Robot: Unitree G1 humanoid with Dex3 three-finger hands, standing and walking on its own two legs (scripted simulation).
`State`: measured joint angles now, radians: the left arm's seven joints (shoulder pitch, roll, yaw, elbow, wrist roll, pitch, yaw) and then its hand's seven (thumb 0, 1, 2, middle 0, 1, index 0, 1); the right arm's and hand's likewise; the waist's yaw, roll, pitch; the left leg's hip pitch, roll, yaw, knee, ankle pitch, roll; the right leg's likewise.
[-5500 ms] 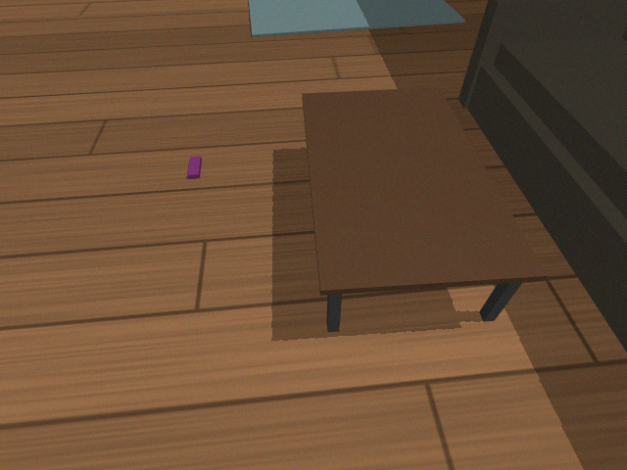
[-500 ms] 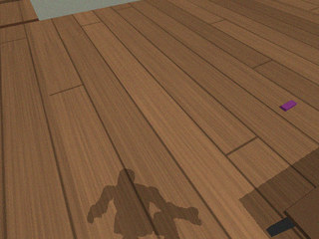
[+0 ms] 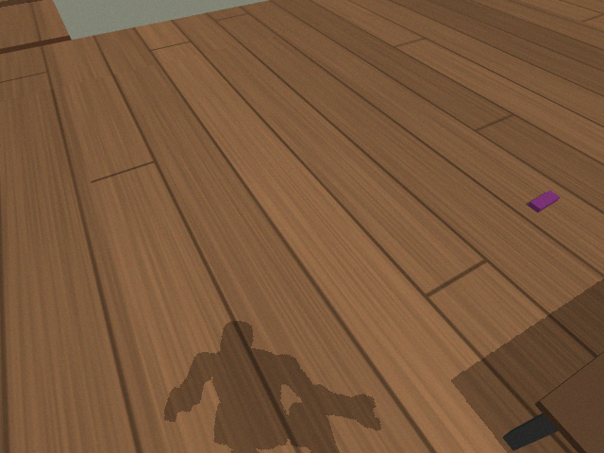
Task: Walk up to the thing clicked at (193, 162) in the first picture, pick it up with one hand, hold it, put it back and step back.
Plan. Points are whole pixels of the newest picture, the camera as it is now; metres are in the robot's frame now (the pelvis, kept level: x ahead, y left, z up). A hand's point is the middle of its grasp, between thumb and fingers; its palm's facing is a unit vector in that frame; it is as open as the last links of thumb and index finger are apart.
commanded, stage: stand
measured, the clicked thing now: (543, 201) +1.33 -1.10 -0.77
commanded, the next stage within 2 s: walk up in 0.78 s
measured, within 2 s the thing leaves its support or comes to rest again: neither
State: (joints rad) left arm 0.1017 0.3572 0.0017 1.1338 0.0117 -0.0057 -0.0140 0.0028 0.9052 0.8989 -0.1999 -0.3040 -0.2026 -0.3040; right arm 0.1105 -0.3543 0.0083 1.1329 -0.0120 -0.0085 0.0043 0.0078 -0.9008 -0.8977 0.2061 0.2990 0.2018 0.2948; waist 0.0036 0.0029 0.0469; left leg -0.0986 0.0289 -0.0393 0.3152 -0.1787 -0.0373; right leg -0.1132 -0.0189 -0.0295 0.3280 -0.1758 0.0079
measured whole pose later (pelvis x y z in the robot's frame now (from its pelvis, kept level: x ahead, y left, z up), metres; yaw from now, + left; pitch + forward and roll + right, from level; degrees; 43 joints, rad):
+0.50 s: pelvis +0.00 +0.00 +0.00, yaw +0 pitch -2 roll +0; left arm 0.12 0.36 0.01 1.13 0.01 0.00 -0.01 0.00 0.91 0.90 -0.20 -0.30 -0.20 -0.30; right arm 0.12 -0.35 0.00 1.13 -0.01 -0.01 0.01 0.01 -0.90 -0.90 0.21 0.30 0.20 0.29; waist 0.01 0.00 0.05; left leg -0.10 0.03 -0.04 0.32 -0.18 -0.03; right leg -0.11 -0.02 -0.03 0.33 -0.18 0.01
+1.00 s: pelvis +0.03 +0.02 -0.01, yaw +2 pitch -2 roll -1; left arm 0.23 0.40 0.09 1.02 0.05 -0.05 -0.07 0.00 0.90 0.90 -0.20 -0.30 -0.21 -0.30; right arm 0.20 -0.43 -0.08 1.07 -0.05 -0.02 0.06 0.01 -0.90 -0.90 0.21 0.30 0.20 0.29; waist 0.05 0.02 0.03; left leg -0.31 0.04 0.01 0.68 -0.48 0.03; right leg -0.09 -0.04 -0.05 0.40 -0.28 -0.02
